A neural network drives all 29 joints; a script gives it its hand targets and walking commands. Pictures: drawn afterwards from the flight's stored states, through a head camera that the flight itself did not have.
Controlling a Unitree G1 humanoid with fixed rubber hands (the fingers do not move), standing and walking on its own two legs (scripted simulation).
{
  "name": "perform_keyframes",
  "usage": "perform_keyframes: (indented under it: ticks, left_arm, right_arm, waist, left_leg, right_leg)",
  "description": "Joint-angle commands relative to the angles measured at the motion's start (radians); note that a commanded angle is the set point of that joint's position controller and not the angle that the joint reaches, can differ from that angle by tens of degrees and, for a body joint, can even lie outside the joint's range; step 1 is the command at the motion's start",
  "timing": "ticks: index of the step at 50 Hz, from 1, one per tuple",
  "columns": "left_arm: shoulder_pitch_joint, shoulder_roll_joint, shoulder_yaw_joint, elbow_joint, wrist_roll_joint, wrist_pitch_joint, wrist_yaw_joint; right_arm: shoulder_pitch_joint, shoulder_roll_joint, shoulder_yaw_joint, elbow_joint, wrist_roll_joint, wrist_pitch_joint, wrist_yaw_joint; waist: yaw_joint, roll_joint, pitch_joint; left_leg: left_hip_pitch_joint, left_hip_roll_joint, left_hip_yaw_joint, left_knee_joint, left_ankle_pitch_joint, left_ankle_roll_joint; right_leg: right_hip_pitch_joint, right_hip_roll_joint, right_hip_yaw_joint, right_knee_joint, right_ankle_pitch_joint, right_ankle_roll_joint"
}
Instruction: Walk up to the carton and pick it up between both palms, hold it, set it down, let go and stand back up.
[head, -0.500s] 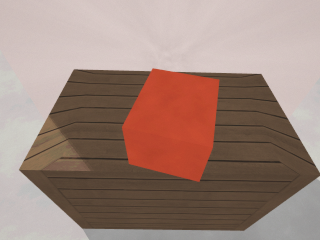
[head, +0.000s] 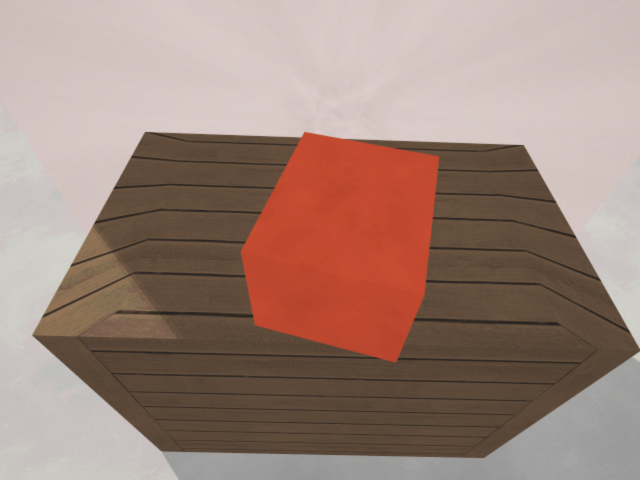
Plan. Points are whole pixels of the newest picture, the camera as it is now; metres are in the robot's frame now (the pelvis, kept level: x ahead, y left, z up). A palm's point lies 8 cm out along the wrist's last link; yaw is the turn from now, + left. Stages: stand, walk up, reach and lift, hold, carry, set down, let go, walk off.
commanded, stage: stand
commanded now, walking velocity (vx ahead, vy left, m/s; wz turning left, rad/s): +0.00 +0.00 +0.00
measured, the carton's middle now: (347, 240) +0.45 -0.03 +0.02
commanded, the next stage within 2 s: none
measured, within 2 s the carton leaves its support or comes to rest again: neither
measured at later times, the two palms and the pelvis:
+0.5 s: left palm out of the picture -0.02 +0.20 -0.15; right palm out of the picture +0.00 -0.20 -0.14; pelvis +0.01 +0.00 +0.00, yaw +1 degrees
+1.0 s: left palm out of the picture -0.03 +0.21 -0.15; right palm out of the picture +0.00 -0.20 -0.15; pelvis +0.01 +0.00 +0.00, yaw +1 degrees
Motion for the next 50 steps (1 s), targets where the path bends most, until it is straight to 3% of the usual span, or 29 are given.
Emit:
perform_keyframes:
  ticks: [1,2,4,5,6,10,11,12,13,15,18,20,22,24,26,27,30,31,32,34,36,39,40,41,45,46,47,49,50]
  left_arm:
    - [0.101,0.097,0.024,-0.006,-0.006,-0.001,-0.003]
    - [0.092,0.111,0.025,-0.022,0.003,0.002,-0.005]
    - [0.089,0.018,-0.001,-0.02,-0.005,0.002,0.0]
    - [0.088,0.083,0.007,-0.026,0.003,-0.004,-0.001]
    - [0.126,0.1,0.008,-0.011,0.006,-0.013,-0.002]
    - [0.067,0.051,0.001,-0.029,0.004,-0.007,0.006]
    - [0.06,0.041,-0.011,-0.019,0.002,-0.01,0.01]
    - [0.047,0.053,-0.006,-0.02,0.0,-0.012,0.005]
    - [0.091,0.096,0.011,-0.019,-0.011,-0.011,0.006]
    - [0.106,0.125,0.019,-0.012,0.0,-0.013,0.008]
    - [0.092,0.045,0.001,-0.008,0.006,-0.014,-0.003]
    - [0.082,0.026,-0.01,-0.004,-0.004,-0.013,0.0]
    - [0.139,0.048,0.003,0.004,-0.01,-0.015,0.001]
    - [0.131,0.055,-0.002,0.015,-0.001,-0.011,0.009]
    - [0.094,0.058,0.004,-0.01,0.005,-0.019,-0.004]
    - [0.092,0.032,-0.017,0.004,0.008,-0.017,0.0]
    - [0.096,0.055,-0.003,0.01,-0.008,-0.018,0.002]
    - [0.116,0.08,0.0,0.021,-0.005,-0.017,0.007]
    - [0.107,0.136,0.018,0.015,0.001,-0.014,0.006]
    - [0.102,0.082,0.009,0.0,0.0,-0.015,0.001]
    - [0.108,0.081,0.005,-0.001,0.003,-0.005,0.006]
    - [0.145,0.058,0.0,0.015,-0.002,0.004,0.007]
    - [0.11,0.053,-0.009,0.022,-0.003,-0.001,0.006]
    - [0.09,0.08,0.005,0.002,0.005,-0.006,0.008]
    - [0.115,0.064,-0.006,0.025,0.002,-0.013,0.012]
    - [0.08,0.118,0.007,0.008,0.004,-0.009,0.005]
    - [0.069,0.097,0.008,-0.006,0.014,-0.012,0.005]
    - [0.154,0.063,0.002,0.007,-0.008,-0.016,0.005]
    - [0.142,0.109,0.007,0.025,0.003,-0.01,0.011]
  right_arm:
    - [0.063,-0.082,-0.002,-0.012,-0.003,-0.01,-0.001]
    - [0.113,-0.044,0.003,-0.004,-0.002,-0.005,-0.002]
    - [0.017,-0.086,-0.005,-0.041,0.005,0.0,-0.008]
    - [0.052,-0.109,-0.016,-0.039,0.015,-0.003,-0.005]
    - [0.053,-0.122,-0.016,-0.029,0.0,0.0,-0.004]
    - [0.041,-0.028,0.002,-0.033,0.011,-0.005,-0.006]
    - [0.061,-0.085,-0.009,-0.028,0.006,-0.001,-0.002]
    - [0.045,-0.094,-0.013,-0.033,0.001,-0.001,-0.002]
    - [0.066,-0.025,0.002,-0.027,0.004,0.0,0.001]
    - [0.026,0.003,0.014,-0.036,0.003,-0.009,-0.008]
    - [0.066,-0.05,0.0,-0.01,0.006,-0.005,-0.01]
    - [0.063,-0.066,-0.004,-0.022,0.017,-0.008,-0.005]
    - [0.057,-0.029,0.003,-0.014,0.008,-0.006,0.002]
    - [0.049,-0.053,-0.003,-0.027,0.013,-0.015,-0.007]
    - [0.061,-0.087,-0.005,-0.009,0.016,-0.001,-0.014]
    - [0.049,-0.121,-0.019,-0.016,0.012,-0.009,-0.008]
    - [0.043,-0.028,0.002,-0.013,0.011,-0.013,-0.004]
    - [0.056,-0.036,-0.001,-0.019,0.017,-0.011,0.0]
    - [0.1,-0.053,-0.004,0.011,0.001,-0.01,-0.008]
    - [0.057,-0.074,-0.004,-0.011,0.016,-0.017,-0.009]
    - [0.041,-0.055,0.0,-0.011,0.008,-0.009,-0.007]
    - [0.081,-0.043,0.005,-0.007,0.017,-0.006,-0.012]
    - [0.04,-0.105,-0.009,-0.023,0.011,-0.006,-0.005]
    - [0.027,-0.055,-0.004,-0.036,0.015,-0.004,-0.013]
    - [0.056,-0.076,-0.012,-0.015,0.007,-0.012,-0.001]
    - [0.077,-0.098,-0.018,-0.023,0.004,-0.016,0.001]
    - [0.059,-0.045,-0.009,-0.02,0.001,-0.01,-0.002]
    - [0.087,-0.021,0.003,0.003,0.008,-0.015,-0.001]
    - [0.08,-0.089,-0.017,-0.014,0.004,-0.014,-0.003]
  waist:
    - [0.023,0.055,0.069]
    - [0.011,0.031,0.086]
    - [0.027,0.037,0.085]
    - [0.015,-0.036,0.058]
    - [0.013,0.025,0.024]
    - [-0.002,-0.052,0.083]
    - [-0.022,0.014,0.109]
    - [-0.018,-0.02,0.055]
    - [-0.002,0.056,0.035]
    - [0.017,0.047,0.037]
    - [-0.004,-0.01,0.051]
    - [-0.013,-0.003,0.095]
    - [0.018,0.049,0.021]
    - [0.007,0.016,0.016]
    - [0.026,0.034,0.078]
    - [-0.001,0.002,0.068]
    - [0.003,0.031,0.031]
    - [-0.001,0.009,-0.007]
    - [0.006,0.064,0.06]
    - [0.019,-0.004,0.011]
    - [0.015,0.028,0.111]
    - [0.014,-0.028,0.047]
    - [0.008,0.001,0.052]
    - [0.017,-0.041,0.09]
    - [-0.012,0.018,0.052]
    - [-0.023,-0.001,0.065]
    - [-0.01,0.043,0.055]
    - [0.013,0.061,0.054]
    - [-0.008,-0.009,0.072]
  left_leg:
    - [-0.091,0.079,-0.08,-0.089,0.191,0.079]
    - [-0.114,0.078,-0.091,-0.097,0.159,0.082]
    - [-0.108,0.057,-0.058,-0.08,0.12,0.075]
    - [-0.094,0.049,-0.044,-0.069,0.136,0.073]
    - [-0.078,0.044,-0.035,-0.051,0.14,0.064]
    - [-0.053,0.046,-0.026,-0.023,0.132,0.065]
    - [-0.029,0.039,-0.017,-0.052,0.127,0.058]
    - [-0.013,0.055,-0.034,-0.074,0.167,0.062]
    - [-0.048,0.052,-0.025,-0.06,0.217,0.063]
    - [-0.051,0.058,-0.036,-0.072,0.213,0.07]
    - [-0.041,0.052,-0.014,-0.072,0.163,0.064]
    - [-0.05,0.062,-0.052,-0.084,0.223,0.077]
    - [-0.036,0.052,-0.037,-0.083,0.257,0.066]
    - [-0.024,0.056,-0.039,-0.069,0.247,0.066]
    - [-0.079,0.056,-0.031,-0.078,0.268,0.069]
    - [-0.067,0.055,-0.043,-0.075,0.23,0.074]
    - [-0.016,0.056,-0.034,-0.08,0.249,0.064]
    - [-0.014,0.05,-0.037,-0.07,0.237,0.069]
    - [-0.066,0.054,-0.044,-0.068,0.29,0.074]
    - [-0.048,0.067,-0.066,-0.074,0.277,0.08]
    - [-0.076,0.068,-0.069,-0.111,0.165,0.08]
    - [-0.039,0.044,-0.052,-0.093,0.116,0.062]
    - [-0.062,0.056,-0.068,-0.094,0.149,0.073]
    - [-0.069,0.04,-0.024,-0.07,0.164,0.068]
    - [-0.029,0.045,-0.022,-0.068,0.173,0.066]
    - [-0.044,0.047,-0.05,-0.092,0.179,0.071]
    - [-0.041,0.047,-0.013,-0.073,0.225,0.068]
    - [-0.082,0.056,-0.052,-0.085,0.211,0.081]
    - [-0.068,0.043,-0.029,-0.07,0.189,0.065]
  right_leg:
    - [0.014,-0.114,0.132,-0.102,0.093,-0.021]
    - [0.027,-0.117,0.14,-0.105,0.099,-0.016]
    - [-0.013,-0.154,0.171,-0.15,0.052,-0.032]
    - [0.013,-0.159,0.171,-0.172,0.034,-0.034]
    - [0.023,-0.171,0.182,-0.176,0.067,-0.038]
    - [-0.063,-0.172,0.185,-0.205,0.049,-0.037]
    - [-0.084,-0.191,0.207,-0.22,0.047,-0.044]
    - [-0.036,-0.166,0.175,-0.198,0.123,-0.034]
    - [0.037,-0.162,0.147,-0.145,0.217,-0.037]
    - [0.047,-0.153,0.147,-0.155,0.191,-0.03]
    - [0.029,-0.156,0.156,-0.172,0.086,-0.023]
    - [0.0,-0.128,0.127,-0.144,0.149,-0.02]
    - [0.059,-0.123,0.101,-0.114,0.161,-0.013]
    - [0.051,-0.143,0.115,-0.127,0.218,-0.013]
    - [0.045,-0.156,0.122,-0.126,0.193,-0.022]
    - [0.045,-0.157,0.135,-0.141,0.197,-0.021]
    - [0.07,-0.154,0.12,-0.138,0.268,-0.014]
    - [0.081,-0.151,0.125,-0.119,0.227,-0.028]
    - [0.104,-0.14,0.118,-0.096,0.276,-0.015]
    - [0.083,-0.146,0.106,-0.103,0.179,-0.016]
    - [0.01,-0.14,0.127,-0.127,0.106,-0.019]
    - [0.008,-0.144,0.137,-0.17,0.042,-0.022]
    - [0.033,-0.146,0.135,-0.155,0.119,-0.017]
    - [0.012,-0.171,0.15,-0.166,0.15,-0.028]
    - [0.018,-0.176,0.146,-0.175,0.153,-0.033]
    - [0.017,-0.162,0.136,-0.145,0.156,-0.033]
    - [0.043,-0.168,0.147,-0.128,0.194,-0.037]
    - [0.082,-0.146,0.129,-0.108,0.188,-0.014]
    - [0.043,-0.149,0.133,-0.137,0.181,-0.014]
